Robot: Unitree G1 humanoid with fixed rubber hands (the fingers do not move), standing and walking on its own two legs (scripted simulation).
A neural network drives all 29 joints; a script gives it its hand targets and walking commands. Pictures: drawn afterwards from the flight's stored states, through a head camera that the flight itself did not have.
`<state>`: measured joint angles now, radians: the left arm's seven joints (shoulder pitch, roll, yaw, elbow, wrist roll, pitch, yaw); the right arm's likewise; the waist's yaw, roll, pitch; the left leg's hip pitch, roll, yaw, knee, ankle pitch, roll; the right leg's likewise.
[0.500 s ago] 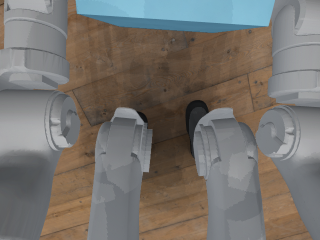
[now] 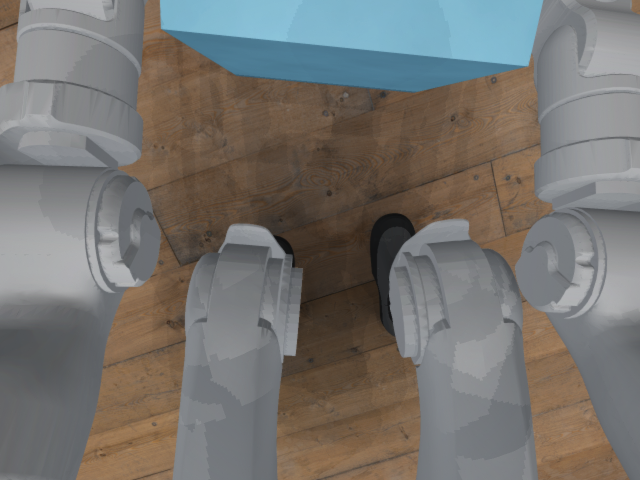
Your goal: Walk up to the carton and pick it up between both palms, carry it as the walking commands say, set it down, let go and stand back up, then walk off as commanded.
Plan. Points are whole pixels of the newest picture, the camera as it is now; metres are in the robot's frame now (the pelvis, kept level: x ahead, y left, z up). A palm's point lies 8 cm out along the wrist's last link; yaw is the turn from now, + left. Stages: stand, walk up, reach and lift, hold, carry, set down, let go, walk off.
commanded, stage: set down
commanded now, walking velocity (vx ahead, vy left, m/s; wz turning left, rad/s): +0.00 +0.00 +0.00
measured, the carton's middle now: out of the picture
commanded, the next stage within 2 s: none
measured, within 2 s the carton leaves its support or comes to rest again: neither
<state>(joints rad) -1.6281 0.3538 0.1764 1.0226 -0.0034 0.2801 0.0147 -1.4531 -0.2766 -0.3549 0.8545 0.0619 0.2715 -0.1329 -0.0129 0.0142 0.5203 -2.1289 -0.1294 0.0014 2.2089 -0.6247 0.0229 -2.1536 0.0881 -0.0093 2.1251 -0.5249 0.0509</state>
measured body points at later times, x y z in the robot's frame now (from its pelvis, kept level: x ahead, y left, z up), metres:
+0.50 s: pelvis +0.02 +0.00 -0.01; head +0.39 +0.02 +0.24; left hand +0.60 +0.16 -0.16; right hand +0.56 -0.18 -0.17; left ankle +0.10 +0.09 -0.35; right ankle +0.14 -0.12 -0.35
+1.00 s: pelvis +0.02 +0.00 -0.01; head +0.38 +0.02 +0.24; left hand +0.60 +0.16 -0.17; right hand +0.57 -0.18 -0.17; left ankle +0.10 +0.09 -0.35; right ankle +0.14 -0.12 -0.35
